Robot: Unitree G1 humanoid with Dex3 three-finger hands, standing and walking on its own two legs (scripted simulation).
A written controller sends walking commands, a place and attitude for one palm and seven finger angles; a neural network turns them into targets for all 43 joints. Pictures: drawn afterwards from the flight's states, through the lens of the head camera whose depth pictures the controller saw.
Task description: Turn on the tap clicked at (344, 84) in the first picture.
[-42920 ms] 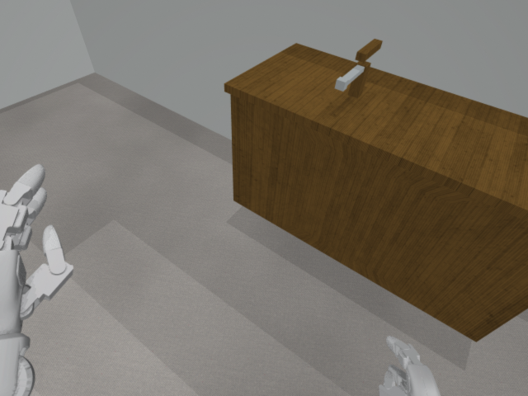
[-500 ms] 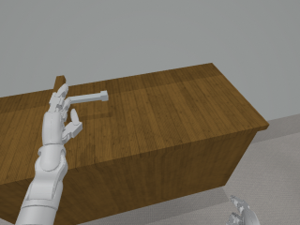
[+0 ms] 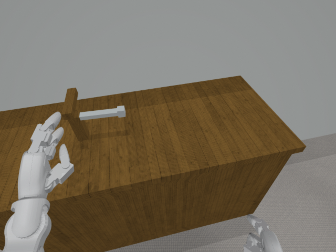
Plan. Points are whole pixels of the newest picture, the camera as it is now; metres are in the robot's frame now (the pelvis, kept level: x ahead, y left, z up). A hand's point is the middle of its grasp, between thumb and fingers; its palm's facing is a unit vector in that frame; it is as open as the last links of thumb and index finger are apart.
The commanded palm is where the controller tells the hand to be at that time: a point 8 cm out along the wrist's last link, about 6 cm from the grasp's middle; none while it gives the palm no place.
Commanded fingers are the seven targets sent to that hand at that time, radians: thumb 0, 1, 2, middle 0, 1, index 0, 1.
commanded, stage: draw the hand back beside the body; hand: left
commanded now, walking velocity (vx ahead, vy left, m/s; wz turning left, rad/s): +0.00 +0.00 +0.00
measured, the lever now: (121, 111) +0.53 +0.23 +0.03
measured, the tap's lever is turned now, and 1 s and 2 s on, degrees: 86 86 86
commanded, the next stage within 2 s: step back with the hand held close in 0.44 s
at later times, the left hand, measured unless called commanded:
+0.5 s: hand (58, 177) +0.20 +0.23 +0.15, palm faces +0.41 -0.85 -0.33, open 7.4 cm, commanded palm +0.16 +0.27 +0.16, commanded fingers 0.00 0.90 0.90 -0.20 -0.30 -0.20 -0.30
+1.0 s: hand (43, 192) +0.17 +0.25 +0.15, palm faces +0.34 -0.83 -0.45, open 7.4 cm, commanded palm +0.12 +0.29 +0.17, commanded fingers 0.00 0.90 0.90 -0.20 -0.30 -0.20 -0.30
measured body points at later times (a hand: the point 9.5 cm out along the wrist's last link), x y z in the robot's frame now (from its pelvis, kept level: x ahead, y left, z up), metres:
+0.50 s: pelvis +0.00 -0.01 +0.00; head -0.03 -0.03 +0.45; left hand +0.17 +0.27 +0.17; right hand +0.20 -0.22 -0.08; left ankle -0.02 +0.11 -0.75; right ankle +0.03 -0.10 -0.75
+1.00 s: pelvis -0.05 +0.01 -0.01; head -0.02 +0.00 +0.44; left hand +0.14 +0.29 +0.17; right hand +0.13 -0.24 -0.09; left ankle -0.02 +0.11 -0.75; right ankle +0.03 -0.10 -0.75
